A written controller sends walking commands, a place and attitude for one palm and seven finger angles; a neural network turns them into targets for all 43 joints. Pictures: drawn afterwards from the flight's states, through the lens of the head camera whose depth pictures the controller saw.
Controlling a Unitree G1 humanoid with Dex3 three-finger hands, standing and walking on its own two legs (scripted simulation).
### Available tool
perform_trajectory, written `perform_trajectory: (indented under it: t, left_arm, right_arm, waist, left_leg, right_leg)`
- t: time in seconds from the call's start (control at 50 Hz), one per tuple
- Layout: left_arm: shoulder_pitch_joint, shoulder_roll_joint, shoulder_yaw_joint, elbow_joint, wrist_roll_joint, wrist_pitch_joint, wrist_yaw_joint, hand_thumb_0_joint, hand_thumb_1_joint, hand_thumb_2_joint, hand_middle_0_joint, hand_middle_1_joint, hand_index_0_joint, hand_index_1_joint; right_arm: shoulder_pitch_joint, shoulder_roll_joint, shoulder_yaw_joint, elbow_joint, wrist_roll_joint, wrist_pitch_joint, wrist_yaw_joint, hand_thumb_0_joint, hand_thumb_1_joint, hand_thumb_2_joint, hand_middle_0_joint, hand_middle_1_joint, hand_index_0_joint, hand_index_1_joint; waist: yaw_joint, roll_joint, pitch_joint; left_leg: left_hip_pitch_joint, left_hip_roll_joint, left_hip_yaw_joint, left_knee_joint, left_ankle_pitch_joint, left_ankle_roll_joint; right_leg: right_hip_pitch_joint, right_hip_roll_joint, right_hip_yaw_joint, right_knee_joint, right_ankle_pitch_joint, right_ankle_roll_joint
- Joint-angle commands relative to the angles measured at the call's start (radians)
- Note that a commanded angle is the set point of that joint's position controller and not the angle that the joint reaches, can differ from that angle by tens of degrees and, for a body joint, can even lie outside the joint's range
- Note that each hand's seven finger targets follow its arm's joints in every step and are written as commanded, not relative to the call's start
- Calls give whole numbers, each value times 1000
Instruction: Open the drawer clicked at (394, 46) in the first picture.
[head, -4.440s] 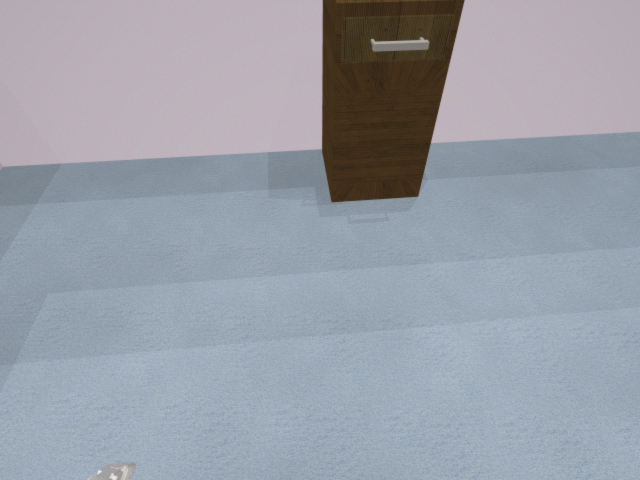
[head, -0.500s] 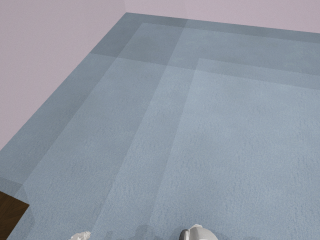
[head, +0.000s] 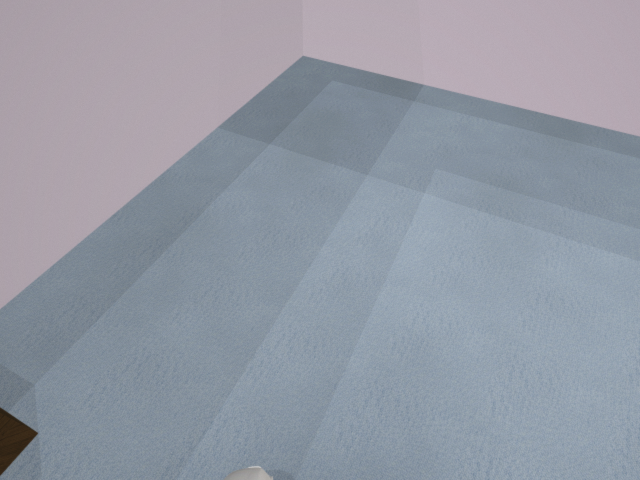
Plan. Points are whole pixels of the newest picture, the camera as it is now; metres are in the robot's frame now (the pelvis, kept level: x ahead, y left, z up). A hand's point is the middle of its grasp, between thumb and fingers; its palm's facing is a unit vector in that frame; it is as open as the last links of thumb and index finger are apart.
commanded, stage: turn to face it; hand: left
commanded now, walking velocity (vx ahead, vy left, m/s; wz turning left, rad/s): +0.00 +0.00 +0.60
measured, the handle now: out of the picture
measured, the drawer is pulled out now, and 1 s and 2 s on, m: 0.00 0.00 0.00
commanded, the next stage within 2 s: take the last steps up to it in 1.76 s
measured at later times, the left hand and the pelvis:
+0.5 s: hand out of the picture +0.10 +0.20 -0.14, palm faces +0.29 -0.91 -0.30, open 7.4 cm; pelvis +0.03 -0.03 -0.01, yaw +16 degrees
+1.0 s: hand out of the picture -0.09 +0.19 -0.18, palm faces +0.59 -0.76 -0.26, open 7.4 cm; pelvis +0.01 -0.02 -0.01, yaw +35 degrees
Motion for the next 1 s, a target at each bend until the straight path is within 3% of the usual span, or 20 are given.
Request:
perform_trajectory:
  t: [0.0,0.02,0.04,0.06,0.08,0.14,0.2,0.34,0.42,0.44,0.46,0.48,0.56,0.74,0.82,0.84,0.86,0.88,0.9,0.98]
  left_arm:
    - [70,179,40,-43,-6,2,7,0,900,900,-200,-300,-200,-300]
    - [61,187,43,-50,-12,4,4,0,900,900,-200,-300,-200,-300]
    - [49,174,46,-70,-21,7,1,0,900,900,-200,-300,-200,-300]
    - [39,115,34,-118,-34,8,-3,0,900,900,-200,-300,-200,-300]
    - [-18,135,31,-148,-19,20,6,0,900,900,-200,-300,-200,-300]
    - [-70,127,46,-139,-11,35,-5,0,900,900,-200,-300,-200,-300]
    - [-23,110,45,-128,-14,46,-10,0,900,900,-200,-300,-200,-300]
    - [-71,116,45,-181,-16,50,-8,0,900,900,-200,-300,-200,-300]
    - [24,147,52,-175,-22,35,-2,0,900,900,-200,-300,-200,-300]
    - [58,209,62,-176,-12,25,4,0,900,900,-200,-300,-200,-300]
    - [58,317,82,-188,5,19,11,0,900,900,-200,-300,-200,-300]
    - [43,327,74,-203,-2,25,13,0,900,900,-200,-300,-200,-300]
    - [-121,213,41,-239,-1,19,9,0,900,900,-200,-300,-200,-300]
    - [21,273,55,-192,6,29,2,0,900,900,-200,-300,-200,-300]
    - [14,289,66,-185,-2,37,-3,0,900,900,-200,-300,-200,-300]
    - [11,275,64,-185,-10,40,-6,0,900,900,-200,-300,-200,-300]
    - [14,219,59,-217,-19,43,-12,0,900,900,-200,-300,-200,-300]
    - [-57,168,33,-261,-15,47,-13,0,900,900,-200,-300,-200,-300]
    - [-89,198,38,-267,-10,57,-8,0,900,900,-200,-300,-200,-300]
    - [-81,190,51,-209,-11,59,-19,0,900,900,-200,-300,-200,-300]
  right_arm:
    - [11,-75,-12,-81,-5,-26,6,0,-900,-900,200,300,200,300]
    - [75,-98,-20,-70,-8,-28,4,0,-900,-900,200,300,200,300]
    - [154,-160,-37,-62,-12,-34,2,0,-900,-900,200,300,200,300]
    - [207,-254,-55,-64,-11,-41,-3,0,-900,-900,200,300,200,300]
    - [224,-264,-56,-44,1,-33,-8,0,-900,-900,200,300,200,300]
    - [43,-202,-46,-99,-3,-39,-19,0,-900,-900,200,300,200,300]
    - [7,-214,-49,-116,-4,-43,-18,0,-900,-900,200,300,200,300]
    - [8,-247,-74,-133,-9,-26,-6,0,-900,-900,200,300,200,300]
    - [-51,-251,-86,-167,-1,-15,2,0,-900,-900,200,300,200,300]
    - [-47,-207,-82,-179,7,-14,7,0,-900,-900,200,300,200,300]
    - [-41,-121,-68,-212,8,-13,11,0,-900,-900,200,300,200,300]
    - [-76,-170,-74,-223,-3,-11,9,0,-900,-900,200,300,200,300]
    - [-23,-156,-74,-174,-7,11,29,0,-900,-900,200,300,200,300]
    - [-142,-145,-48,-218,5,8,37,0,-900,-900,200,300,200,300]
    - [-61,-167,-46,-204,5,-10,31,0,-900,-900,200,300,200,300]
    - [0,-207,-57,-188,3,-19,32,0,-900,-900,200,300,200,300]
    - [75,-323,-86,-180,-3,-32,24,0,-900,-900,200,300,200,300]
    - [147,-395,-103,-158,8,-30,14,0,-900,-900,200,300,200,300]
    - [163,-378,-95,-139,6,-24,11,0,-900,-900,200,300,200,300]
    - [-31,-272,-59,-184,-2,-32,-8,0,-900,-900,200,300,200,300]
  waist:
    - [-9,-90,-54]
    - [-41,-65,-101]
    - [-76,73,-158]
    - [-86,337,-167]
    - [-93,227,-176]
    - [-37,100,-70]
    - [-20,93,-98]
    - [-37,160,-103]
    - [20,138,-133]
    - [37,6,-146]
    - [44,-327,-118]
    - [53,-284,-99]
    - [-44,-188,14]
    - [38,-234,-16]
    - [6,-209,-108]
    - [-30,-105,-149]
    - [-74,182,-211]
    - [-110,328,-217]
    - [-109,198,-203]
    - [-33,177,-72]
  left_leg:
    - [65,-32,21,-154,28,33]
    - [174,-44,17,-233,136,45]
    - [342,65,-133,-311,455,108]
    - [479,322,-467,-364,965,273]
    - [450,369,-482,-380,923,335]
    - [266,237,-376,-431,501,250]
    - [246,163,-309,-437,454,219]
    - [208,121,-387,-425,358,211]
    - [96,55,-388,-314,322,146]
    - [-32,-16,-330,-191,183,88]
    - [-228,-164,-132,59,-194,-1]
    - [-201,-116,-170,258,-288,6]
    - [-181,-59,-136,451,-82,-18]
    - [-34,-62,-16,68,-124,-22]
    - [137,-82,17,-215,4,4]
    - [293,-63,-27,-354,151,19]
    - [506,167,-336,-405,471,122]
    - [548,336,-523,-391,891,252]
    - [506,341,-434,-363,842,285]
    - [284,145,-320,-414,551,195]
  right_leg:
    - [85,-332,142,51,800,-26]
    - [57,-310,105,169,778,9]
    - [-93,-240,64,347,570,70]
    - [-366,-89,58,596,-180,150]
    - [-399,-78,204,705,-353,143]
    - [-422,-114,269,687,-170,145]
    - [-364,-89,259,583,-106,155]
    - [-263,-38,241,321,-99,161]
    - [-26,-24,223,-15,93,154]
    - [105,-145,337,-156,99,122]
    - [160,-439,623,-237,156,14]
    - [10,-524,634,-233,221,-59]
    - [-89,-333,313,-156,363,-8]
    - [12,-372,202,-95,483,-28]
    - [36,-361,133,57,526,23]
    - [-47,-339,101,200,469,69]
    - [-308,-215,63,431,90,150]
    - [-490,-129,143,602,-359,188]
    - [-483,-149,222,675,-320,168]
    - [-437,-132,263,680,-94,176]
